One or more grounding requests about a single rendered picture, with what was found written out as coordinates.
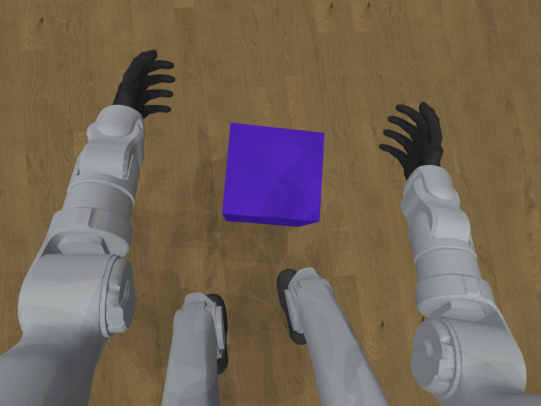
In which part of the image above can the robot left forearm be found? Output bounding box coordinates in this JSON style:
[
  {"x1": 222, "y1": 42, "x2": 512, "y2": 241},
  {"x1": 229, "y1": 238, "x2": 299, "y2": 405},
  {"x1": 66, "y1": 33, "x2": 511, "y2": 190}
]
[{"x1": 18, "y1": 105, "x2": 145, "y2": 331}]

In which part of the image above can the robot left hand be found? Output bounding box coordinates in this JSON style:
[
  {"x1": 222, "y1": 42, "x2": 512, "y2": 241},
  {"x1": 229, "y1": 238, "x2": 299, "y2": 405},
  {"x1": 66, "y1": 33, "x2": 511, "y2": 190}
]
[{"x1": 112, "y1": 50, "x2": 175, "y2": 119}]

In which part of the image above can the carton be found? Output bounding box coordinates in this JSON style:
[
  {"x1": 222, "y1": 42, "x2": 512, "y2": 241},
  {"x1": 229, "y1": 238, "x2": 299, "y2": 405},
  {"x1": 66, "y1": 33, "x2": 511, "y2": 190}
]
[{"x1": 222, "y1": 123, "x2": 325, "y2": 227}]

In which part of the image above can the robot left shin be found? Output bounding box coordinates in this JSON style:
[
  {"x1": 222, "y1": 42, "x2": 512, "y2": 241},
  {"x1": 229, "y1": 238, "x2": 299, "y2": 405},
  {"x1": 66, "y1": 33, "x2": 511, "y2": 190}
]
[{"x1": 173, "y1": 293, "x2": 223, "y2": 359}]

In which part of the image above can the robot right upper arm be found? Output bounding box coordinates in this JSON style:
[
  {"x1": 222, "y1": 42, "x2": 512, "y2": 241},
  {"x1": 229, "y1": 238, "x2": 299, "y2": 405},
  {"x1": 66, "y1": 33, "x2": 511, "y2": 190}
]
[{"x1": 410, "y1": 316, "x2": 541, "y2": 406}]

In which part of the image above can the robot right hand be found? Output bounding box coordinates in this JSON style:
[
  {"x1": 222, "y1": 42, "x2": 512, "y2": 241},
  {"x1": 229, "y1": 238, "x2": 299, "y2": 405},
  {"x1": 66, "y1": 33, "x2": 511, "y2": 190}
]
[{"x1": 379, "y1": 102, "x2": 443, "y2": 180}]

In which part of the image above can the robot left foot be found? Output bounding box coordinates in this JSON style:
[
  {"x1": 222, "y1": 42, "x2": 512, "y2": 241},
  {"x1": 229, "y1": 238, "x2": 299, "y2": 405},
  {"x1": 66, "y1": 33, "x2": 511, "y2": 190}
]
[{"x1": 206, "y1": 294, "x2": 228, "y2": 375}]

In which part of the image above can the robot left upper arm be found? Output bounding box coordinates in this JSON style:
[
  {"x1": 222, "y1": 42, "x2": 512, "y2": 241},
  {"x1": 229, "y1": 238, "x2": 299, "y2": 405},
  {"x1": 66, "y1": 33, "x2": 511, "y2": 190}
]
[{"x1": 0, "y1": 254, "x2": 136, "y2": 406}]

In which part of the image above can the robot right forearm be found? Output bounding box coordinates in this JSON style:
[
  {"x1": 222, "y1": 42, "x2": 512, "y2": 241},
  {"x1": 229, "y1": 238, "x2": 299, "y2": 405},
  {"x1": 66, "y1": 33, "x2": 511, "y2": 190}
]
[{"x1": 401, "y1": 165, "x2": 527, "y2": 386}]

